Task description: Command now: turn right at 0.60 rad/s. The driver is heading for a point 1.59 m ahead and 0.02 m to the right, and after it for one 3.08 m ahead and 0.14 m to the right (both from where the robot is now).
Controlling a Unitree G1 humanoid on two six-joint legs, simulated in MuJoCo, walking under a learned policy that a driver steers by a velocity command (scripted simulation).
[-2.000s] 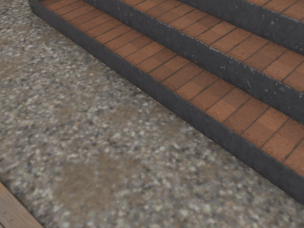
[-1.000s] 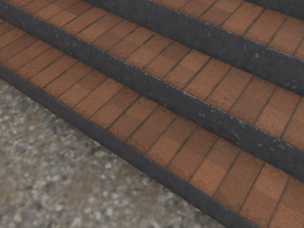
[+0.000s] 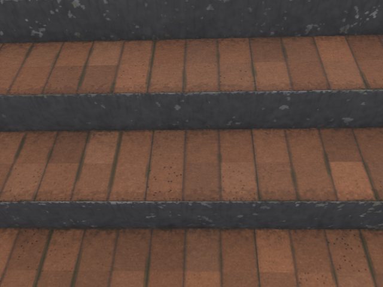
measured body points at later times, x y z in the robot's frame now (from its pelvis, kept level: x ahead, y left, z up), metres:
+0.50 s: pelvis -0.02 +0.01 +0.02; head -0.01 +0.03 +0.47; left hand +0.12 +0.25 -0.12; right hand +0.05 -0.25 -0.10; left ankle -0.02 +0.12 -0.73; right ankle -0.02 -0.09 -0.72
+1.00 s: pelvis +0.07 +0.00 +0.02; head +0.09 +0.01 +0.47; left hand +0.09 +0.26 -0.13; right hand +0.19 -0.26 -0.09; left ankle +0.11 +0.09 -0.70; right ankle -0.02 -0.10 -0.73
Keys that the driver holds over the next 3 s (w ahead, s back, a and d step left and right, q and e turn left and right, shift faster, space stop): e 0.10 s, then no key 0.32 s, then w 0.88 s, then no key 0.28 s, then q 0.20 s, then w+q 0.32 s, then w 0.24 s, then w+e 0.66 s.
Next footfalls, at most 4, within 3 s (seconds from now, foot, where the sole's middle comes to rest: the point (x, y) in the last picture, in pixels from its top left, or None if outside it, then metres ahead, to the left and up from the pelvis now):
0.40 left None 0.02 0.11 -0.76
1.06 left None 0.18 0.08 -0.76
1.54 right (265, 280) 0.44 -0.16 -0.60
2.40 left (154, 163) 0.76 0.17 -0.43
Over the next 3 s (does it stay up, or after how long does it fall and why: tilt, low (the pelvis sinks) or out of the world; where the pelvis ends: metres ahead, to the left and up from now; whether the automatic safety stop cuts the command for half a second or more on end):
stays up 0.86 0.09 0.37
